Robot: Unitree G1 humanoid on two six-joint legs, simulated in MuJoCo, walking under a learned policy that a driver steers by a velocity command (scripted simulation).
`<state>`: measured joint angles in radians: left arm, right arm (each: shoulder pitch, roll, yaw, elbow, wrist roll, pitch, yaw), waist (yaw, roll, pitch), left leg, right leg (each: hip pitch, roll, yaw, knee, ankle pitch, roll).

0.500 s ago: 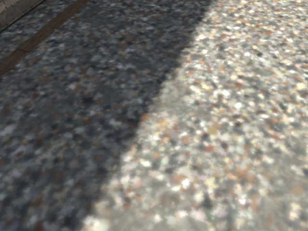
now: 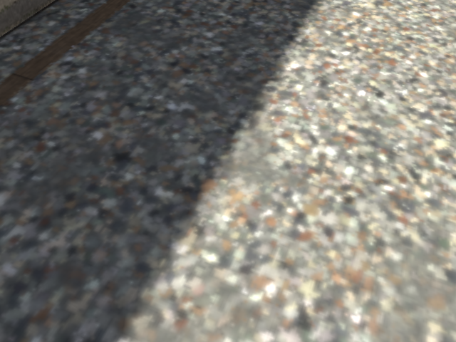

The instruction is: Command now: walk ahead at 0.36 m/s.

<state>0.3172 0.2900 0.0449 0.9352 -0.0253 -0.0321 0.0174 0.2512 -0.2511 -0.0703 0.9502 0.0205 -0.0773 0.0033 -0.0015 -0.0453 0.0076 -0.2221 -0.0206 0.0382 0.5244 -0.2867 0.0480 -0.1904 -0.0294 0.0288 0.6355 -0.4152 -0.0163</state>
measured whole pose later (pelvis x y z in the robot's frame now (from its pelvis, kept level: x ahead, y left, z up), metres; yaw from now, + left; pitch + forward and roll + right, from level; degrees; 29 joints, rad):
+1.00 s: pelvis +0.54 +0.00 -0.01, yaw -9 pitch +2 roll +0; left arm 0.41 0.29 0.06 0.93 -0.02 -0.05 0.01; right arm 0.00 -0.26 -0.04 0.78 0.00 -0.13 0.02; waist 0.08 -0.01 0.03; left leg -0.46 0.01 0.00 0.52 -0.11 0.02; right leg -0.15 0.04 0.11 0.78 -0.50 -0.03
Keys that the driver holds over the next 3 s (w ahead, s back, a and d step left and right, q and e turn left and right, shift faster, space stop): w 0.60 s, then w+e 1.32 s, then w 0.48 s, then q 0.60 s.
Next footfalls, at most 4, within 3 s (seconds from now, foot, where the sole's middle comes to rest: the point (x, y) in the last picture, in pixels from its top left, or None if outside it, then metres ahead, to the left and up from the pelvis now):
0.42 right None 0.40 -0.13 -0.77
0.96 left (196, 284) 0.70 0.10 -0.77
1.48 right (296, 238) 0.88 -0.24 -0.77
1.98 left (287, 165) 1.22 -0.24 -0.77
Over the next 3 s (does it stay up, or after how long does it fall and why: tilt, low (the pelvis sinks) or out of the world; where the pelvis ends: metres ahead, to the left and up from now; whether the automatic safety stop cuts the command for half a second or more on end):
stays up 1.28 -0.50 0.00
